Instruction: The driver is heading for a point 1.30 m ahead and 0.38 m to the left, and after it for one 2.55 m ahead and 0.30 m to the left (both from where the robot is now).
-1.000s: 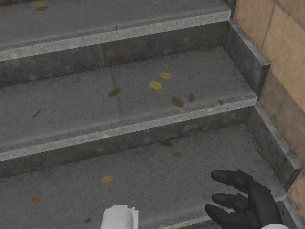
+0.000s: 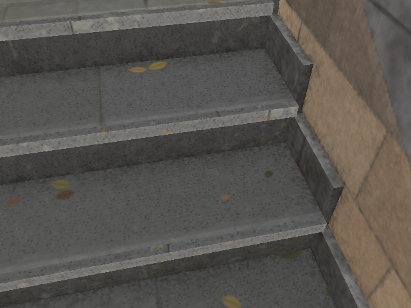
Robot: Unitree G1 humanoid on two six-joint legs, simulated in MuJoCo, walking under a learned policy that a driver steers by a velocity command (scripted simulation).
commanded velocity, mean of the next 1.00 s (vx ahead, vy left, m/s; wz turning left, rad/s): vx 0.50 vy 0.03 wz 0.00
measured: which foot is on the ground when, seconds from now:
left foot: down 0.00-0.26, up 0.28-0.50, down 0.52-0.84, up 0.86-1.00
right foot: down 0.00-0.52, up 0.54-0.80, down 0.82-1.00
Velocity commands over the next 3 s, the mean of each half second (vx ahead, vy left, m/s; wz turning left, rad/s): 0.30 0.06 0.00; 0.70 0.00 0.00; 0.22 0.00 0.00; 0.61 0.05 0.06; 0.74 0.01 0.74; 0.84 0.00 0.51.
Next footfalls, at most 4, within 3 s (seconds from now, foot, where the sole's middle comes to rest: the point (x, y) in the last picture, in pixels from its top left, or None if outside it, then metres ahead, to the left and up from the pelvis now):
0.52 left None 0.11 0.22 -0.75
0.82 right None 0.42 0.06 -0.58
1.24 left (119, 228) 0.61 0.26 -0.40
1.94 right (205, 82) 1.02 0.03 -0.23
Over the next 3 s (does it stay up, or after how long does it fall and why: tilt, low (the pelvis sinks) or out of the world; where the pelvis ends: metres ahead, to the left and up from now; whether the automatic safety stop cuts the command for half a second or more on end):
stays up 1.23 0.33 0.65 its command is cut before an obstacle after 1.7 s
